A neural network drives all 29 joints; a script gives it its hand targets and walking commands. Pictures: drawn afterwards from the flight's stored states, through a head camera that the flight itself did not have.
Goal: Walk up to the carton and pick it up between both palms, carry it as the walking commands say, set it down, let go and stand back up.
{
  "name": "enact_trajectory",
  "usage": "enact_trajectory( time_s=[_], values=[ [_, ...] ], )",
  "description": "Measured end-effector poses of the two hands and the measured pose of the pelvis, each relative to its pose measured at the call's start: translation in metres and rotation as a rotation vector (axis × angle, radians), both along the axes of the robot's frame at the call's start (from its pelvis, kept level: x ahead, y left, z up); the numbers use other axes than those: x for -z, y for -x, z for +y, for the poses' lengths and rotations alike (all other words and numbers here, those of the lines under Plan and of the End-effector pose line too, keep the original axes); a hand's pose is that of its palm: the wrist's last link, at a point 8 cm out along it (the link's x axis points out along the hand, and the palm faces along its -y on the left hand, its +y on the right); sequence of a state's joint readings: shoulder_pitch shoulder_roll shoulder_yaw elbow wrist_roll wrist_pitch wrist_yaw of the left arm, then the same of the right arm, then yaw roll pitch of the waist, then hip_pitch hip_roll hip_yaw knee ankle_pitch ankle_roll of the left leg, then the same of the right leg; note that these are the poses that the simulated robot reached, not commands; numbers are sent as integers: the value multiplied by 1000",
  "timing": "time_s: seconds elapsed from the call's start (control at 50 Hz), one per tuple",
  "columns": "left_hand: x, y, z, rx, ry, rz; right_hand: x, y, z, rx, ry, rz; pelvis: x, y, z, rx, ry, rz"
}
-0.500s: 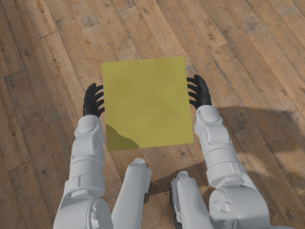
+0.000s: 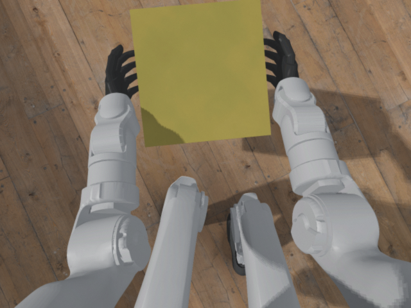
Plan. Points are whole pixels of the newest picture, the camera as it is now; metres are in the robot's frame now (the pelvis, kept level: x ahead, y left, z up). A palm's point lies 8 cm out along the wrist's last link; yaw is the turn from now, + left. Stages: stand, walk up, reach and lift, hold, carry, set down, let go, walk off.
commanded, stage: set down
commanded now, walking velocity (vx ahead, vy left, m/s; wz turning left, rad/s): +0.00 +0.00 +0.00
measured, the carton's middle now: (201, 88) +0.50 +0.09 -0.17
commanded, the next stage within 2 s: none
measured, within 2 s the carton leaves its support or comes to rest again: neither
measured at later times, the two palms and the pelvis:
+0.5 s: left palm (134, 87) +0.48 +0.23 -0.19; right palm (270, 81) +0.54 -0.05 -0.20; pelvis +0.00 +0.00 -0.05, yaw -1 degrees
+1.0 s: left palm (137, 86) +0.50 +0.24 -0.25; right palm (260, 81) +0.56 -0.04 -0.24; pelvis -0.02 +0.00 -0.11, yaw -3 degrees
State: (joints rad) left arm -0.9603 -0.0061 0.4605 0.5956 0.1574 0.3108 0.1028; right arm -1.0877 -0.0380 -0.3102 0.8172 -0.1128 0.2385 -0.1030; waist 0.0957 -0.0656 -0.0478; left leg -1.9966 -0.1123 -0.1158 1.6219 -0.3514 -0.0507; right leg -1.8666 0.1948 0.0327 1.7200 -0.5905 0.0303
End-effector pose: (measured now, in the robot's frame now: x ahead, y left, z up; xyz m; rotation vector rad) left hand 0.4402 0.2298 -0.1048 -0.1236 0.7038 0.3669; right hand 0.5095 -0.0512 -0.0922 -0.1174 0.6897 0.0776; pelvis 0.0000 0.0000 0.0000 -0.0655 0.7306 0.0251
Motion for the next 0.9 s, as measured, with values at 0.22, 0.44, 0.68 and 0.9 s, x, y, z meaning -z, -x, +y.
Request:
enact_trajectory(
  time_s=[0.22, 0.44, 0.68, 0.9],
  values=[
    [38, -13, 1, -7, 24, 29, 32, -16, 2, 7, 9, 32, 32, 5, -4, 2, 3, 6],
    [76, -35, -1, 29, -43, 25, 87, -27, -3, 25, -40, 24, 47, 2, -4, 23, -11, 9],
    [156, -33, 8, -3, 7, 4, 161, -28, 6, 12, -21, 11, 78, 17, -5, 41, -36, -163],
    [154, -47, 17, 12, 13, 19, 154, -41, 15, 5, 15, 22, 103, 24, 2, 39, -7, -224]
  ],
)
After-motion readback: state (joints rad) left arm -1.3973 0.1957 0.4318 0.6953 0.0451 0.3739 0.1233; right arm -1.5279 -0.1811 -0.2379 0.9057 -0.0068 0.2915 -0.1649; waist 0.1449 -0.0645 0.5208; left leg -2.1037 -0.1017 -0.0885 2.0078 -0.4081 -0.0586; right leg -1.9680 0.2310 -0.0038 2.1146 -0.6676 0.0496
